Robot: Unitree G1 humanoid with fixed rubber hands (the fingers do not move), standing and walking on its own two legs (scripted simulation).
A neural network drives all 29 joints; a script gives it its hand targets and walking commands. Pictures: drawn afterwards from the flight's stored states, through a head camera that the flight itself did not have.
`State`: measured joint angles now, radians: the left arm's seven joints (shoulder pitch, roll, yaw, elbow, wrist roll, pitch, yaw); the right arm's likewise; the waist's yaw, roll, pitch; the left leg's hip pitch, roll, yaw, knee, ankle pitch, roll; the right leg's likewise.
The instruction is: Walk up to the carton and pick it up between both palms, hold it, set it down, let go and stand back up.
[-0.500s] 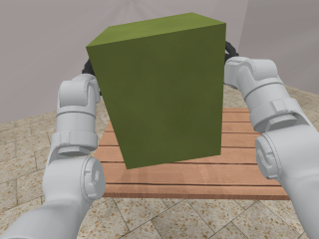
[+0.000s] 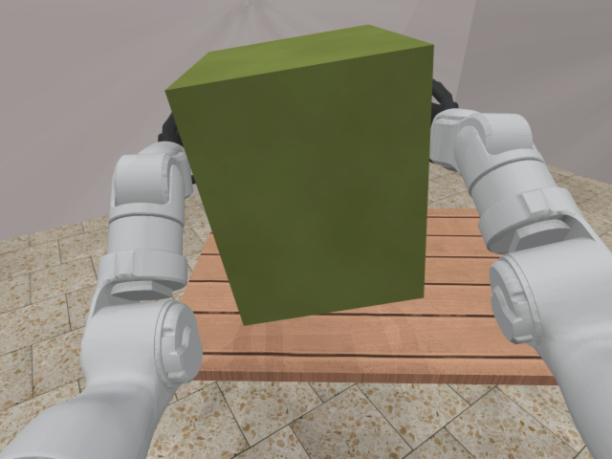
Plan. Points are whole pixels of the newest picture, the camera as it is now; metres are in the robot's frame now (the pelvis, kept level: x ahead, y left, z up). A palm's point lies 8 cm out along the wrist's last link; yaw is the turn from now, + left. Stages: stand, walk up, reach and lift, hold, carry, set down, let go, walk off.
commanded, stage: hold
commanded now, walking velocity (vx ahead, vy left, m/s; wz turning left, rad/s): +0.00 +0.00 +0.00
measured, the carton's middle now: (309, 166) +0.40 -0.01 +0.29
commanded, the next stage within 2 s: none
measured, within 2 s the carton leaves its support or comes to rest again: neither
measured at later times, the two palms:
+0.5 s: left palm (173, 159) +0.36 +0.16 +0.31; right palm (442, 130) +0.35 -0.16 +0.35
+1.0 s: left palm (172, 158) +0.37 +0.16 +0.31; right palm (440, 130) +0.35 -0.16 +0.34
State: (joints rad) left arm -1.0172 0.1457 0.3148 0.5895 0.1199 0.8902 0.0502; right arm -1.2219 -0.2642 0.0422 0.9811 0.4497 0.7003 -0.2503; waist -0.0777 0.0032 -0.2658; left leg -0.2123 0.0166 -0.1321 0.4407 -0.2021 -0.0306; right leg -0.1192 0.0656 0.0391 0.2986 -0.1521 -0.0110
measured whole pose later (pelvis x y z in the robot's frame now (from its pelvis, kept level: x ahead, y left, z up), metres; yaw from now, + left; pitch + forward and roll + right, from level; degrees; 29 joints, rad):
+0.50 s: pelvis +0.00 +0.00 +0.00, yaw +0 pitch -1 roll -2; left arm -1.04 0.15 0.31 0.63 0.12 0.88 0.05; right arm -1.24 -0.27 0.04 1.02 0.45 0.70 -0.25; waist -0.07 0.00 -0.27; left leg -0.22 0.02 -0.13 0.44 -0.20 -0.03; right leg -0.13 0.07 0.04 0.30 -0.15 -0.01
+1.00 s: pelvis +0.00 +0.00 +0.00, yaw +0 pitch -1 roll -2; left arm -1.05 0.16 0.30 0.64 0.11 0.87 0.05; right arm -1.25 -0.27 0.03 1.02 0.45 0.69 -0.24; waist -0.08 0.00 -0.27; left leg -0.22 0.01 -0.14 0.44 -0.20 -0.03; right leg -0.13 0.07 0.04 0.30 -0.15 -0.01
